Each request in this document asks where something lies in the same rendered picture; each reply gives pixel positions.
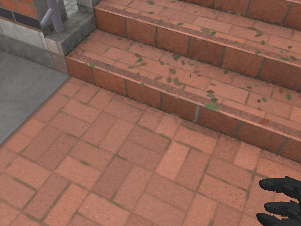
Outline stairs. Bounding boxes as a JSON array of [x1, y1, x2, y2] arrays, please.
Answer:
[[65, 0, 301, 164]]

